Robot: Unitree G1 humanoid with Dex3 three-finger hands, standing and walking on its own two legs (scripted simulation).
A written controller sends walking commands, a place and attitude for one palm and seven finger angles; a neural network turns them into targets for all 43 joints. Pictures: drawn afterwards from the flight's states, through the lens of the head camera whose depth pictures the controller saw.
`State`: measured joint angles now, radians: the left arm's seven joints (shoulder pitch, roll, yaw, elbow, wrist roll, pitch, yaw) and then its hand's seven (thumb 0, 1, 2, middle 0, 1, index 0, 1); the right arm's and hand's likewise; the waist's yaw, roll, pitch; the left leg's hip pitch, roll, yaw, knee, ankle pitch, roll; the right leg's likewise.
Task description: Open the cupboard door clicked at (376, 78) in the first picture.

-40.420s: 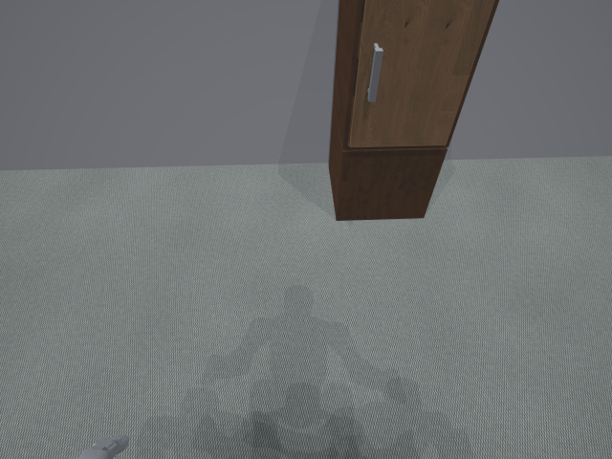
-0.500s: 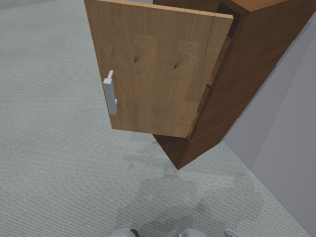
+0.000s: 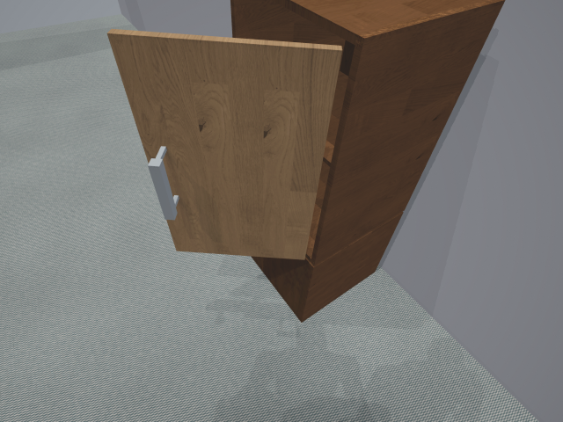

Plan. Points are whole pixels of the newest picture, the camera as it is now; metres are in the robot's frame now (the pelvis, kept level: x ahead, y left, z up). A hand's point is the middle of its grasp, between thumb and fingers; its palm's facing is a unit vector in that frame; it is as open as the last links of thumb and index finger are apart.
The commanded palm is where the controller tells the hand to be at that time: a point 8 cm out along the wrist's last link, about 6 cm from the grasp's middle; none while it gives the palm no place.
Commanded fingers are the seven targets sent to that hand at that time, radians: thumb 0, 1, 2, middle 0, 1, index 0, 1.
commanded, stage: come to a stop and stand still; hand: left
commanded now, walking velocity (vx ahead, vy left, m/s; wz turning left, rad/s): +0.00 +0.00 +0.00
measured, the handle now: (166, 184) +0.58 +0.27 -0.04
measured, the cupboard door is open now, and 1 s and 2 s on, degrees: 52 52 52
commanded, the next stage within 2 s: look again from close up in 0.08 s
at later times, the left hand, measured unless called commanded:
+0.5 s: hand out of the picture +0.03 +0.17 -0.17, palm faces +0.01 -0.97 -0.23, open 7.3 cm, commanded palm none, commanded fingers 0.00 0.90 0.90 -0.20 -0.30 -0.20 -0.30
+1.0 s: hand out of the picture +0.03 +0.17 -0.17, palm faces +0.02 -0.98 -0.21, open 7.3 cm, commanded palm none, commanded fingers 0.00 0.90 0.90 -0.20 -0.30 -0.20 -0.30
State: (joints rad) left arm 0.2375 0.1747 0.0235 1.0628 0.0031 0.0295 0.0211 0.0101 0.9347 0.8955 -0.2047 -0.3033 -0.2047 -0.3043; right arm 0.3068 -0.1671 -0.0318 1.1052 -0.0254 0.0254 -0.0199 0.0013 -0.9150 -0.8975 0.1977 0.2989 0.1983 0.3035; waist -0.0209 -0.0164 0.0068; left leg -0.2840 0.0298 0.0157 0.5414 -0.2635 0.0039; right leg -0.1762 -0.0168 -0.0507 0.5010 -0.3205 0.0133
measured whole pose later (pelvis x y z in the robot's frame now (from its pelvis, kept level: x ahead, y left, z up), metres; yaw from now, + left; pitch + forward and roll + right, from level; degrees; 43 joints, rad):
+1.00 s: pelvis +0.01 -0.01 +0.00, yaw -2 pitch -1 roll +0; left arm 0.28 0.18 0.01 1.06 0.01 0.00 0.03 0.01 0.91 0.90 -0.20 -0.30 -0.20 -0.30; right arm 0.23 -0.18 0.00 1.09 -0.02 0.01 -0.01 0.00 -0.91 -0.90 0.20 0.30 0.20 0.30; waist 0.02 -0.02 0.04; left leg -0.24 0.04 0.04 0.52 -0.27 -0.02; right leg -0.15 -0.01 -0.02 0.51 -0.35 0.00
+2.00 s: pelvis +0.01 +0.11 +0.00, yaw -2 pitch +1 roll +0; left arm 0.23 0.21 0.06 0.99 0.02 0.06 0.00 0.01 0.91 0.90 -0.20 -0.30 -0.20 -0.30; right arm 0.19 -0.16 -0.03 1.00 -0.04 0.00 -0.03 -0.01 -0.93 -0.90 0.20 0.30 0.21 0.30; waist 0.00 -0.02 0.04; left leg -0.31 0.07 0.08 0.48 -0.18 0.00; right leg -0.38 -0.01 -0.05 0.88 -0.47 0.01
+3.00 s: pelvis +0.01 +0.08 +0.00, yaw -2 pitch -1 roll +1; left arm 0.29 0.15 0.00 1.10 0.01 -0.03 0.04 0.01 0.92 0.90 -0.20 -0.30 -0.20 -0.30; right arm 0.31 -0.14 0.02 1.12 -0.02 -0.03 -0.02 0.01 -0.92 -0.90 0.20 0.30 0.20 0.30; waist 0.00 0.01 0.01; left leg -0.17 -0.01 0.08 0.45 -0.27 0.03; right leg -0.19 0.00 -0.06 0.49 -0.29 -0.03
